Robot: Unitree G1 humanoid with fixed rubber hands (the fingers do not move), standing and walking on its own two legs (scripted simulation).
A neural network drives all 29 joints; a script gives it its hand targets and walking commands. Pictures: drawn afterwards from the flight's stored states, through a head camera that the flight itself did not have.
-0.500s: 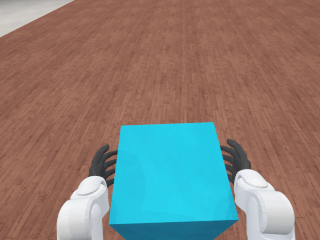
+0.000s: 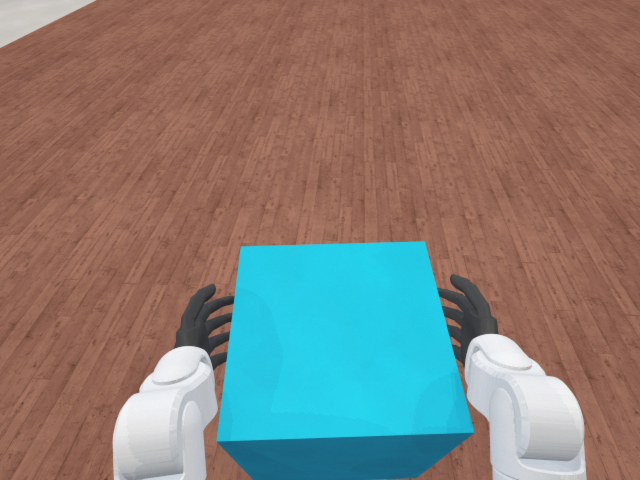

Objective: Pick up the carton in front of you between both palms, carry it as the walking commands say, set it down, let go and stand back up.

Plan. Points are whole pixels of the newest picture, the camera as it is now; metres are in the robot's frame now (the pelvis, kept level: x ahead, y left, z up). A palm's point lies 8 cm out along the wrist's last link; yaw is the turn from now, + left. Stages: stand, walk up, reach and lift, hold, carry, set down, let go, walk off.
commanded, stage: carry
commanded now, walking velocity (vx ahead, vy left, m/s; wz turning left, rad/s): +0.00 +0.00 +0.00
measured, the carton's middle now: (335, 370) +0.26 +0.00 +0.03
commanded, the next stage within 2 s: hold in 1.98 s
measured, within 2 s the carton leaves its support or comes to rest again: neither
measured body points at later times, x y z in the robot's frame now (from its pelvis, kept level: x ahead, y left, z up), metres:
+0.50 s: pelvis +0.19 -0.01 +0.00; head +0.16 +0.00 +0.45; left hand +0.44 +0.15 +0.10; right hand +0.45 -0.15 +0.11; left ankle +0.16 +0.11 -0.74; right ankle +0.17 -0.10 -0.74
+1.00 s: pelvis +0.20 +0.01 +0.00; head +0.18 +0.01 +0.45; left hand +0.48 +0.16 +0.05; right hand +0.48 -0.14 +0.05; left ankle +0.16 +0.11 -0.74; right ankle +0.17 -0.10 -0.74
